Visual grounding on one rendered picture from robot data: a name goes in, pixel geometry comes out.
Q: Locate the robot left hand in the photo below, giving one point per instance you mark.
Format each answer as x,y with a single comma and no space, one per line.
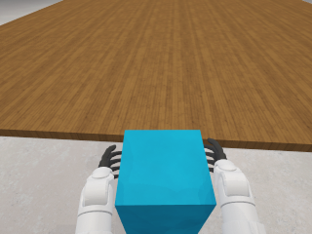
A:
106,159

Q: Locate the robot left forearm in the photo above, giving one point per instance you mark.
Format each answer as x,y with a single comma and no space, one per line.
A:
96,203

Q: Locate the carton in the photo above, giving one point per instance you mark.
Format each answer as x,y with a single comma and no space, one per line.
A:
164,183

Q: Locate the robot right hand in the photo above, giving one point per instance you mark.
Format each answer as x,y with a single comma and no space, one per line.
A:
217,152

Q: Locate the robot right forearm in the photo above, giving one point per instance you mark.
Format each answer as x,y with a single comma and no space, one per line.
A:
236,200

